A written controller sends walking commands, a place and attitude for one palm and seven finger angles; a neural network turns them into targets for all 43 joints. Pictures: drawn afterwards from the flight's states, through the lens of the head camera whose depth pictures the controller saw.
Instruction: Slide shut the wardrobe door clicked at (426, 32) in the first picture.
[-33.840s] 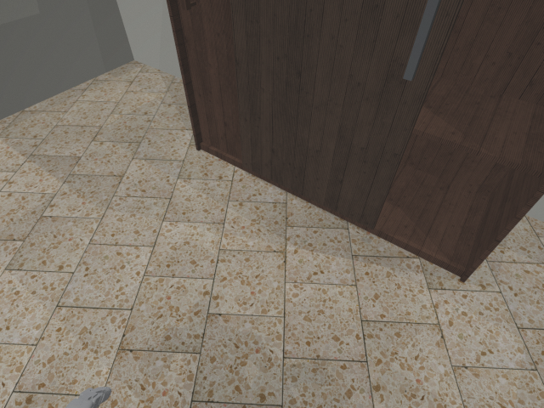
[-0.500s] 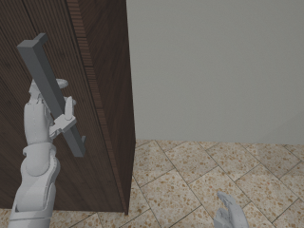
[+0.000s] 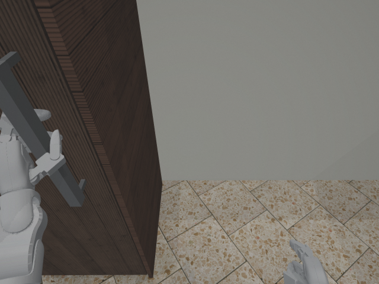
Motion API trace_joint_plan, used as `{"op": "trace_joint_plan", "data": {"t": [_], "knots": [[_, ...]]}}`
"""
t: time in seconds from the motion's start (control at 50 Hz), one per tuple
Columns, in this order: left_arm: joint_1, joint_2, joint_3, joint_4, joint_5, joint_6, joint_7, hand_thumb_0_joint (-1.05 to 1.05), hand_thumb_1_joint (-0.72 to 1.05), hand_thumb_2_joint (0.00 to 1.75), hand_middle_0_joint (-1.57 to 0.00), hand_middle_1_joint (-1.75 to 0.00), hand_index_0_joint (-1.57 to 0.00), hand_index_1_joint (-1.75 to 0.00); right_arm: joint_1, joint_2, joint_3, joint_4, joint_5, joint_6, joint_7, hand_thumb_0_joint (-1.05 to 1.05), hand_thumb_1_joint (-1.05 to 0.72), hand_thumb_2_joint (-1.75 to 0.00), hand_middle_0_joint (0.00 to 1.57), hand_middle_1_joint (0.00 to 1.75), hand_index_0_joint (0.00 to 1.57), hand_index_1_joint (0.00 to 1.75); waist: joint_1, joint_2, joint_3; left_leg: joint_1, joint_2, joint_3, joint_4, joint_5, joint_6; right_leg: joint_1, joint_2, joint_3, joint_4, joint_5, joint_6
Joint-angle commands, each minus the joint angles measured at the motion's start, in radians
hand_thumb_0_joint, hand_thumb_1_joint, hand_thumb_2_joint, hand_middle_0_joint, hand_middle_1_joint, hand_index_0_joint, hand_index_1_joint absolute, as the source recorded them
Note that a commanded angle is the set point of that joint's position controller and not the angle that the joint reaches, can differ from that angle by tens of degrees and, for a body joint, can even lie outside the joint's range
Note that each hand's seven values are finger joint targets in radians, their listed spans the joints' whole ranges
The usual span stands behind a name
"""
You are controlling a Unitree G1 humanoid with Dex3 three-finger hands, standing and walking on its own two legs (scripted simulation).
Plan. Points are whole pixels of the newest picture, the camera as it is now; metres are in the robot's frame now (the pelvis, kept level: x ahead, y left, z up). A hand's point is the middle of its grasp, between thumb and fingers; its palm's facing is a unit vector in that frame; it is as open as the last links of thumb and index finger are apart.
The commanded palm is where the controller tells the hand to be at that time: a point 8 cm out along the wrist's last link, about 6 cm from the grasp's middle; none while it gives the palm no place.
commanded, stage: stop walking and hold the door there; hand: left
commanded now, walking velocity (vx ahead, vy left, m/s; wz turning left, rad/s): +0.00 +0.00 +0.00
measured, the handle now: (51, 144) +0.31 +0.29 +0.18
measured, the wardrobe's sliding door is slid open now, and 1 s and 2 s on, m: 0.00 0.01 0.01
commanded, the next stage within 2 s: loosen the grip on the handle in 0.04 s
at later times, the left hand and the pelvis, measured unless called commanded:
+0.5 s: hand (42, 154) +0.27 +0.28 +0.19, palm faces +0.58 -0.80 -0.16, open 12.8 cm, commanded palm +0.23 +0.30 +0.19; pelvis -0.07 -0.02 -0.01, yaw +2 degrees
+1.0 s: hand (35, 153) +0.27 +0.29 +0.19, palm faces +0.51 -0.85 -0.16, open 14.7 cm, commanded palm +0.22 +0.34 +0.19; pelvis -0.03 +0.00 -0.01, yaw +2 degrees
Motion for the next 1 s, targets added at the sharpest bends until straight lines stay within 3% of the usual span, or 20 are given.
{"op": "trace_joint_plan", "data": {"t": [0.0, 0.1, 0.12, 0.14, 0.16, 0.18, 0.22, 0.24, 0.3, 0.34, 0.46, 0.5, 0.54, 0.6, 0.64, 0.74, 0.78, 0.84, 0.92, 0.98], "knots": [[-0.184, 0.159, -0.056, -0.234, 0.039, -0.097, -0.036, 0.0, 0.9, 0.9, -0.45, -1.4, -0.45, -1.4, -0.127, -0.094, -0.027, -0.158, 0.003, -0.054, -0.007, 0.0, -0.9, -0.9, 0.2, 0.3, 0.2, 0.3, -0.023, 0.029, -0.134, 0.071, 0.148, -0.131, -0.051, 0.331, -0.034, 0.023, -0.125, 0.128, -0.037, 0.293, 0.006], [-0.201, 0.178, -0.043, -0.222, 0.04, -0.101, -0.033, 0.0, 0.9, 0.9, -0.45, -1.4, -0.45, -1.4, -0.124, -0.098, -0.027, -0.154, 0.0, -0.063, -0.011, 0.0, -0.9, -0.9, 0.2, 0.3, 0.2, 0.3, -0.019, 0.026, -0.13, 0.07, 0.153, -0.142, -0.073, 0.291, -0.024, 0.014, -0.118, 0.123, -0.049, 0.24, 0.01], [-1.188, 1.12, 0.705, -0.274, 0.203, -0.151, -0.007, 0.0, 0.9, 0.9, -0.45, -1.4, -0.45, -1.4, 0.055, -0.124, -0.052, -0.135, -0.021, -0.115, 0.018, 0.0, -0.9, -0.9, 0.2, 0.3, 0.2, 0.3, -0.007, -0.225, 0.228, -0.174, 0.176, -0.057, 0.016, 0.312, 0.035, -0.206, -0.095, 0.092, -0.166, 0.144, 0.093], [-1.327, 0.792, 0.443, -0.063, 0.12, -0.051, -0.038, 0.0, 0.78, 0.84, -0.45, -1.4, -0.45, -1.4, -0.075, -0.187, -0.129, -0.097, -0.125, -0.171, 0.039, 0.0, -0.9, -0.9, 0.2, 0.3, 0.2, 0.3, 0.022, 0.228, -0.163, -0.021, 0.071, -0.059, 0.03, 0.645, -0.098, 0.037, -0.099, -0.019, 0.01, 0.521, -0.056], [-0.875, 0.385, 0.23, 0.231, 0.102, 0.018, -0.065, 0.0, 0.66, 0.78, -0.45, -1.4, -0.45, -1.4, 0.019, -0.102, -0.107, -0.055, -0.054, -0.182, 0.05, 0.0, -0.9, -0.9, 0.2, 0.3, 0.2, 0.3, 0.012, 0.042, -0.268, 0.096, 0.077, -0.036, 0.037, 0.898, -0.158, 0.07, -0.044, -0.072, 0.087, 0.492, -0.058], [-0.507, 0.083, 0.117, 0.148, -0.02, 0.005, -0.119, 0.0, 0.54, 0.73, -0.45, -1.4, -0.45, -1.4, 0.02, -0.087, -0.098, -0.081, -0.016, -0.188, 0.049, 0.0, -0.9, -0.9, 0.2, 0.3, 0.2, 0.3, 0.041, 0.089, -0.288, 0.196, 0.107, -0.062, 0.063, 0.974, -0.177, -0.027, -0.02, -0.089, 0.078, 0.361, -0.023], [-0.491, 0.17, 0.183, -0.081, -0.159, -0.045, -0.15, 0.0, 0.3, 0.61, -0.45, -1.4, -0.45, -1.4, -0.042, -0.118, -0.084, -0.086, -0.021, -0.202, 0.044, 0.0, -0.9, -0.9, 0.2, 0.3, 0.2, 0.3, 0.067, 0.24, -0.412, 0.272, 0.075, -0.071, 0.069, 0.653, -0.156, -0.063, -0.036, -0.052, 0.052, 0.185, -0.005], [-0.515, 0.16, 0.168, 0.004, -0.154, -0.054, -0.136, 0.0, 0.17, 0.55, -0.45, -1.4, -0.45, -1.4, -0.047, -0.108, -0.074, -0.066, -0.022, -0.2, 0.041, 0.0, -0.9, -0.9, 0.2, 0.3, 0.2, 0.3, 0.049, 0.173, -0.365, 0.177, 0.058, -0.06, 0.052, 0.424, -0.14, -0.054, -0.037, -0.061, 0.036, 0.152, -0.005], [-0.602, 0.197, 0.073, 0.125, -0.022, -0.062, -0.065, 0.0, -0.19, 0.37, -0.45, -1.4, -0.45, -1.4, -0.075, -0.119, -0.045, -0.097, -0.011, -0.204, 0.041, 0.0, -0.9, -0.9, 0.2, 0.3, 0.2, 0.3, 0.007, -0.054, -0.185, -0.084, 0.044, -0.086, -0.001, -0.079, -0.05, -0.123, -0.06, -0.023, 0.009, -0.118, 0.01], [-0.639, 0.296, 0.114, 0.172, 0.048, -0.077, -0.007, 0.0, -0.43, 0.26, -0.44, -1.38, -0.44, -1.38, -0.083, -0.122, -0.034, -0.108, -0.013, -0.209, 0.034, 0.0, -0.9, -0.9, 0.2, 0.3, 0.2, 0.3, 0.011, -0.094, -0.101, -0.159, 0.042, -0.089, -0.015, -0.221, -0.032, -0.155, -0.075, 0.009, -0.023, -0.261, 0.013], [-0.86, 0.296, 0.02, 0.245, 0.084, -0.144, -0.03, 0.0, -0.55, 0.2, -0.36, -1.28, -0.36, -1.28, -0.062, -0.113, -0.031, -0.095, -0.007, -0.232, 0.012, 0.0, -0.9, -0.9, 0.2, 0.3, 0.2, 0.3, -0.025, -0.051, -0.091, -0.208, 0.025, -0.053, 0.085, -0.24, -0.026, -0.186, -0.094, 0.071, -0.035, -0.419, 0.02], [-0.867, 0.322, 0.044, 0.272, 0.068, -0.158, -0.052, 0.0, -0.55, 0.2, -0.33, -1.25, -0.33, -1.25, -0.044, -0.113, -0.036, -0.084, -0.008, -0.235, 0.009, 0.0, -0.9, -0.9, 0.2, 0.3, 0.2, 0.3, -0.018, -0.018, -0.121, -0.221, 0.023, -0.046, 0.116, -0.193, -0.026, -0.153, -0.095, 0.08, -0.025, -0.393, 0.021], [-0.81, 0.452, 0.168, 0.217, 0.054, -0.167, -0.064, 0.0, -0.55, 0.2, -0.3, -1.22, -0.3, -1.22, -0.057, -0.111, -0.042, -0.091, -0.011, -0.226, 0.009, 0.0, -0.9, -0.9, 0.2, 0.3, 0.2, 0.3, 0.029, 0.046, -0.212, -0.22, 0.027, -0.039, 0.119, -0.144, -0.027, -0.065, -0.105, 0.103, -0.023, -0.37, 0.016], [-0.785, 0.335, 0.074, 0.282, 0.014, -0.151, -0.086, 0.0, -0.55, 0.2, -0.26, -1.17, -0.26, -1.17, -0.078, -0.096, -0.033, -0.086, 0.002, -0.229, 0.005, 0.0, -0.9, -0.9, 0.2, 0.3, 0.2, 0.3, 0.011, 0.02, -0.111, -0.261, 0.024, -0.037, 0.146, -0.174, -0.035, -0.131, -0.124, 0.14, -0.076, -0.488, 0.021], [-0.773, 0.349, 0.1, 0.284, -0.014, -0.149, -0.085, 0.0, -0.55, 0.2, -0.25, -1.15, -0.25, -1.15, -0.085, -0.105, -0.038, -0.082, 0.004, -0.232, 0.001, 0.0, -0.9, -0.9, 0.2, 0.3, 0.2, 0.3, 0.012, -0.016, -0.073, -0.285, 0.025, -0.039, 0.174, -0.164, -0.041, -0.153, -0.14, 0.172, -0.096, -0.543, 0.02], [-0.718, 0.327, 0.106, 0.122, -0.002, -0.162, -0.04, 0.0, -0.55, 0.2, -0.25, -1.15, -0.25, -1.15, -0.082, -0.101, -0.047, -0.092, -0.01, -0.238, 0.006, 0.0, -0.9, -0.9, 0.2, 0.3, 0.2, 0.3, 0.036, 0.019, -0.207, -0.194, 0.04, -0.055, 0.13, -0.101, -0.024, -0.106, -0.116, 0.095, -0.016, -0.335, 0.018], [-0.651, 0.289, 0.085, 0.116, -0.007, -0.152, -0.028, 0.0, -0.55, 0.2, -0.25, -1.15, -0.25, -1.15, -0.077, -0.104, -0.037, -0.099, -0.006, -0.248, 0.003, 0.0, -0.9, -0.9, 0.2, 0.3, 0.2, 0.3, 0.036, 0.015, -0.183, -0.179, 0.035, -0.063, 0.094, -0.134, -0.019, -0.132, -0.103, 0.06, -0.008, -0.317, 0.016], [-0.629, 0.393, 0.172, 0.142, 0.003, -0.126, -0.02, 0.0, -0.55, 0.2, -0.25, -1.15, -0.25, -1.15, -0.065, -0.121, -0.027, -0.091, -0.006, -0.243, -0.017, 0.0, -0.9, -0.9, 0.2, 0.3, 0.2, 0.3, 0.033, 0.001, -0.129, -0.207, 0.038, -0.082, 0.052, -0.168, -0.018, -0.125, -0.092, 0.033, 0.009, -0.271, 0.012], [-0.564, 0.325, 0.148, 0.056, -0.014, -0.104, -0.037, 0.0, -0.55, 0.2, -0.25, -1.15, -0.25, -1.15, -0.04, -0.115, -0.019, -0.105, -0.013, -0.248, -0.024, 0.0, -0.9, -0.9, 0.2, 0.3, 0.2, 0.3, 0.037, 0.052, -0.176, -0.116, 0.046, -0.099, 0.046, 0.042, -0.031, -0.096, -0.066, -0.017, 0.075, -0.016, -0.002], [-0.464, 0.312, 0.183, 0.044, -0.051, -0.077, -0.069, 0.0, -0.55, 0.2, -0.25, -1.15, -0.25, -1.15, -0.011, -0.115, -0.02, -0.105, -0.013, -0.242, -0.022, 0.0, -0.9, -0.9, 0.2, 0.3, 0.2, 0.3, 0.05, -0.012, -0.195, -0.089, 0.047, -0.094, 0.064, 0.202, -0.051, -0.063, -0.056, -0.038, 0.096, 0.124, 0.001]]}}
